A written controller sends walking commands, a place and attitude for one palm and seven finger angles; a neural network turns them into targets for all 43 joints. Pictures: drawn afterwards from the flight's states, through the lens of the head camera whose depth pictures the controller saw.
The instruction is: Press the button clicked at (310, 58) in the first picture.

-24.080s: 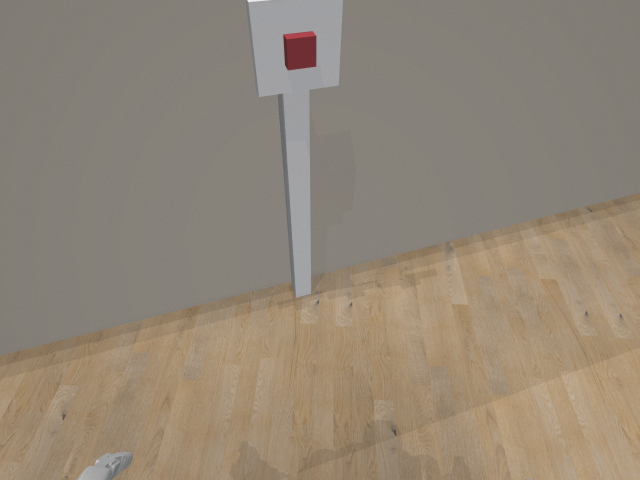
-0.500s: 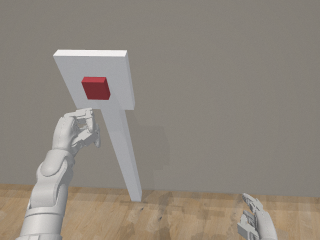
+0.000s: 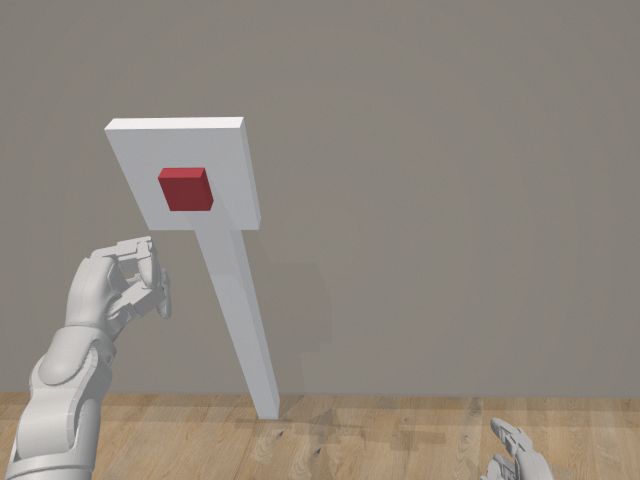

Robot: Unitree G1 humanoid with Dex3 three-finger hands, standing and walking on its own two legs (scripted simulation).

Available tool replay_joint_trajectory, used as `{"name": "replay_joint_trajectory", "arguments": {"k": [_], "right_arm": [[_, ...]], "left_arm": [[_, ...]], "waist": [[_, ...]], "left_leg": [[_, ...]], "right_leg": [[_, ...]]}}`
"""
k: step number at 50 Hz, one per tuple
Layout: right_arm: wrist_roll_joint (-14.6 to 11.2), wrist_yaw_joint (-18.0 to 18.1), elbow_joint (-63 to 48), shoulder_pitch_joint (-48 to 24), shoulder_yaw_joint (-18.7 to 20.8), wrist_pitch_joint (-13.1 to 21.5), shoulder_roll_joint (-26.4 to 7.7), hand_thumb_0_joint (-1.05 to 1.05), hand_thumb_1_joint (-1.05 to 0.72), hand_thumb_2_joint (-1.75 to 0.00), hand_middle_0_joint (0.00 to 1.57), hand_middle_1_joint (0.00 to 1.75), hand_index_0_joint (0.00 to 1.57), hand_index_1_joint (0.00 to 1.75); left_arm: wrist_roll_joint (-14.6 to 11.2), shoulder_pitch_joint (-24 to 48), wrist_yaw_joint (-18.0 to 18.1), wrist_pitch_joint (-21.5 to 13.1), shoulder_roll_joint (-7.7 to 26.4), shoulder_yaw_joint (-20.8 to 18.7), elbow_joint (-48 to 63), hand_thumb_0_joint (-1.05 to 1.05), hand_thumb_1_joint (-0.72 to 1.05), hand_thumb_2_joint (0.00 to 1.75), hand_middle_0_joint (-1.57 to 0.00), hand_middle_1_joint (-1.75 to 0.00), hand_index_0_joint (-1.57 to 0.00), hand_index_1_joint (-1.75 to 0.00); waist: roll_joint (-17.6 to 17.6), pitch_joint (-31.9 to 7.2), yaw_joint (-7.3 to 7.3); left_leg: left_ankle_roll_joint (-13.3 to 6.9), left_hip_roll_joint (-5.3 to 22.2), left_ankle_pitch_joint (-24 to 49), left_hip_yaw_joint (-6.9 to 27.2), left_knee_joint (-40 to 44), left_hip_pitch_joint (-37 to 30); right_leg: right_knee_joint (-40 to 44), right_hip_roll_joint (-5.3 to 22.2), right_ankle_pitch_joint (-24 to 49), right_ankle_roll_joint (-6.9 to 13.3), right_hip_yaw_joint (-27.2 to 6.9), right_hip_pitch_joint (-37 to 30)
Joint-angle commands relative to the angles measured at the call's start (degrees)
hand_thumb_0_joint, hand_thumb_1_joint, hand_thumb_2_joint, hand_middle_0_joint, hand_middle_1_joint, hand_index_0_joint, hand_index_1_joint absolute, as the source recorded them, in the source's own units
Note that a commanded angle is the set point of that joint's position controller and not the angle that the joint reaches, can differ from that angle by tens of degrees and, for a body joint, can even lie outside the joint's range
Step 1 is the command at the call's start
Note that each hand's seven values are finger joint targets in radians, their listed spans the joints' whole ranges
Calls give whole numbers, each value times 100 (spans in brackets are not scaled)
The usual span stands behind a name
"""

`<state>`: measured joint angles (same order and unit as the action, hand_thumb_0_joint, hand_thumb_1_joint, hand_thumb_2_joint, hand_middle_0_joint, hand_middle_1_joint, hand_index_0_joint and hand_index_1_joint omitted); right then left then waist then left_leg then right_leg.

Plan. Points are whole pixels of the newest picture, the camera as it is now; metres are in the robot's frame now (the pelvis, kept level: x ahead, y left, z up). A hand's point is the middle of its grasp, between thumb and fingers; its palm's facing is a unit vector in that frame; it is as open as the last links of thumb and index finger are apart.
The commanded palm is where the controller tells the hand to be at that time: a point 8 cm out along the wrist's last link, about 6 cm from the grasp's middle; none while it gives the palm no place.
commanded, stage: draw the hand back to the body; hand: left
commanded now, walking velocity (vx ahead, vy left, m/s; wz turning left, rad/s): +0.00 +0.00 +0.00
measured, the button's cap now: (187, 188) +0.45 +0.22 +0.16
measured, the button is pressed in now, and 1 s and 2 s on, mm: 0 0 0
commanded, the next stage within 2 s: step back with the hand held close in 1.14 s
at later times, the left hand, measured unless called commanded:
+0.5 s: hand (98, 337) +0.22 +0.24 +0.15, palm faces +0.35 -0.89 -0.28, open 3.1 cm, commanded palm +0.17 +0.28 +0.17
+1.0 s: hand (48, 349) +0.19 +0.26 +0.17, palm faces +0.41 -0.83 -0.39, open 3.1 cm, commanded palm +0.14 +0.30 +0.19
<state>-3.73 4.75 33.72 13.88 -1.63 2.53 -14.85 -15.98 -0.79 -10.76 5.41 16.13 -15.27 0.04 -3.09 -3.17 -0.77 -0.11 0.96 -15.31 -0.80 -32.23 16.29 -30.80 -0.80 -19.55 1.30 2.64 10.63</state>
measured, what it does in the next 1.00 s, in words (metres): stands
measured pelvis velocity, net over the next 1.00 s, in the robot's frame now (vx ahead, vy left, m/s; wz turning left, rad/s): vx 0.01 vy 0.02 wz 0.00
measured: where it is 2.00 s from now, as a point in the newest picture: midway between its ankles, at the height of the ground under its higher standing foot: outside the picture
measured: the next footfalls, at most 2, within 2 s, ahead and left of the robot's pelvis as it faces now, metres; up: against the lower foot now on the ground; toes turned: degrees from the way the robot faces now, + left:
none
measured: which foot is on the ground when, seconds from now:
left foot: down 0.00-1.00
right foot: down 0.00-1.00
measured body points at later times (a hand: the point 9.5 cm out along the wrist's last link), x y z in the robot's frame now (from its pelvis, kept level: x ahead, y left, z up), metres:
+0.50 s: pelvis -0.01 +0.01 +0.01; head -0.02 -0.01 +0.46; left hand +0.19 +0.28 +0.17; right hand +0.18 -0.20 -0.08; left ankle +0.02 +0.12 -0.73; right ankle -0.03 -0.10 -0.73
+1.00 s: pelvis +0.01 +0.02 +0.01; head -0.01 +0.00 +0.46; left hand +0.16 +0.30 +0.19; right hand +0.22 -0.19 -0.07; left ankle +0.02 +0.12 -0.73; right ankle -0.03 -0.10 -0.73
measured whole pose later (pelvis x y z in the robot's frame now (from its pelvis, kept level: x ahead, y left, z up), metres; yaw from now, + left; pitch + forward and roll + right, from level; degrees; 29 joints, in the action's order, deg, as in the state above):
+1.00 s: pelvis +0.01 +0.02 +0.01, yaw +0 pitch -4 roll -1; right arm 0.3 4.1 34.2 9.9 -1.3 2.8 -12.7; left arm -3.6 -31.2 5.8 -5.0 18.5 -16.4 28.9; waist -3.5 0.6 -4.4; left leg -1.7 -0.7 -13.1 -1.5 -24.5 7.3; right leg -20.5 0.6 -15.8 -0.4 2.0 0.5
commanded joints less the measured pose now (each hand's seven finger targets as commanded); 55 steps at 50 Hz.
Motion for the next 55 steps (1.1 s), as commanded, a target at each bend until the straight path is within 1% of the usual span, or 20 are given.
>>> {"name": "replay_joint_trajectory", "arguments": {"k": [1,5,8,9,10,11,15,16,20,21,24,26,31,35,36,38,41,43,46,55], "right_arm": [[-30,99,-1043,-988,165,479,-599,0,-90,-90,20,30,20,30],[-13,129,-1073,-1041,120,606,-557,0,-90,-90,20,30,20,30],[-16,132,-1061,-1065,103,658,-542,0,-90,-90,20,30,20,30],[167,152,-1008,-1240,79,694,-477,0,-90,-90,20,30,20,30],[228,156,-882,-1183,61,681,-446,0,-90,-90,20,30,20,30],[228,131,-886,-1218,89,672,-471,0,-90,-90,20,30,20,30],[284,109,-840,-1174,80,502,-433,0,-90,-90,20,30,20,30],[314,105,-780,-1184,95,507,-455,0,-90,-90,20,30,20,30],[346,105,-771,-1238,96,481,-408,0,-90,-90,20,30,20,30],[369,104,-740,-1274,109,500,-438,0,-90,-90,20,30,20,30],[378,68,-736,-1258,102,515,-402,0,-90,-90,20,30,20,30],[400,42,-720,-1275,137,507,-437,0,-90,-90,20,30,20,30],[404,-8,-748,-1255,194,348,-420,0,-90,-90,20,30,20,30],[394,-39,-823,-1218,182,303,-368,0,-90,-90,20,30,20,30],[399,-33,-821,-1253,193,324,-382,0,-90,-90,20,30,20,30],[395,-37,-873,-1187,183,357,-370,0,-90,-90,20,30,20,30],[387,-45,-890,-1183,204,393,-386,0,-90,-90,20,30,20,30],[377,-40,-909,-1128,199,389,-364,0,-90,-90,20,30,20,30],[387,-38,-872,-1125,217,360,-378,0,-90,-90,20,30,20,30],[411,5,-880,-1124,196,311,-352,0,-90,-90,20,30,20,30]], "left_arm": [[-200,1470,-78,-244,1007,-355,1491,0,90,90,-130,-150,-130,-150],[-227,1254,-86,-257,1056,-433,1897,0,90,90,-130,-150,-130,-150],[-245,975,-89,-220,1055,-476,1945,0,90,90,-130,-150,-130,-150],[545,974,675,-650,1556,-393,2440,0,90,90,-130,-150,-130,-150],[612,355,1004,-761,1119,-241,2005,0,90,90,-130,-150,-130,-150],[645,102,1125,-810,1053,-194,2021,0,90,90,-130,-150,-130,-150],[895,-104,1457,-1079,1024,-115,2442,0,90,90,-130,-150,-130,-150],[928,-182,1507,-1134,1085,-159,2440,0,90,90,-130,-150,-130,-150],[1071,-242,1688,-1328,1112,-176,3004,0,90,90,-130,-150,-130,-150],[1095,-367,1700,-1342,1138,-192,3025,0,90,90,-130,-150,-130,-150],[1151,-737,1761,-1417,977,-81,3336,0,90,90,-130,-150,-130,-150],[1153,-1282,1757,-1394,989,-182,3213,0,90,90,-130,-150,-130,-150],[1137,-2049,1716,-1373,1060,-481,3198,0,90,90,-130,-150,-130,-150],[1167,-2115,1717,-1426,1093,-554,3705,0,90,90,-130,-150,-130,-150],[1171,-2231,1719,-1420,1167,-629,3736,0,90,90,-130,-150,-130,-150],[1183,-2281,1744,-1451,1176,-626,4080,0,90,90,-130,-150,-130,-150],[1185,-2666,1754,-1405,1198,-716,4141,0,90,90,-130,-150,-130,-150],[1174,-2710,1765,-1416,1203,-749,4257,0,90,90,-130,-150,-130,-150],[1195,-2685,1751,-1346,1027,-615,3989,0,90,90,-130,-150,-130,-150],[1200,-2504,1794,-1341,1078,-645,4070,0,90,90,-130,-150,-130,-150]], "waist": [[289,-683,-5],[5,-802,-78],[124,-646,-96],[-15,-1,-158],[128,218,-109],[519,277,-150],[97,-97,-122],[259,-97,-134],[-139,-318,-141],[-27,-265,-157],[-241,-275,-171],[135,-132,-233],[475,112,-294],[-122,-48,-297],[68,29,-318],[-281,-144,-305],[-40,-112,-335],[-119,-112,-317],[141,192,-271],[-51,-55,-316]], "left_leg": [[-219,-139,906,118,364,-838],[-192,-160,823,159,443,-949],[-190,-158,693,170,476,-882],[-199,-197,498,119,637,-854],[-183,-167,351,133,707,-832],[-203,-152,324,150,714,-792],[-191,-100,447,93,952,-1216],[-207,-96,497,79,969,-1256],[-177,-90,694,104,1116,-1535],[-193,-79,716,99,1126,-1576],[-151,-61,862,178,1213,-1654],[-169,-47,979,164,1229,-1586],[-171,-26,1235,113,1217,-1417],[-125,-20,1414,152,1192,-1456],[-134,-9,1433,143,1166,-1444],[-107,-13,1556,172,1126,-1468],[-105,12,1766,160,1064,-1480],[-83,17,1788,195,1060,-1455],[-102,23,1683,166,1079,-1413],[-113,-11,1668,171,1050,-1485]], "right_leg": [[618,-76,1481,-127,-71,470],[645,-62,1293,-95,-53,413],[724,-60,1120,-102,-59,422],[1227,52,849,-88,-293,643],[1280,98,614,-85,-235,608],[1392,85,501,-105,-245,625],[1397,94,596,-76,-242,179],[1481,70,644,-83,-253,129],[1480,77,825,-38,-202,-141],[1568,48,826,-47,-222,-118],[1444,44,983,-6,-150,-246],[1508,3,1088,-24,-142,-268],[1511,-8,1369,-43,-128,-351],[1344,32,1521,-16,-109,-461],[1422,-10,1538,-20,-123,-413],[1296,26,1638,-3,-107,-504],[1309,-26,1813,-12,-101,-468],[1244,-3,1801,-9,-81,-472],[1343,-38,1718,-24,-68,-283],[1286,22,1745,-19,-96,-433]]}}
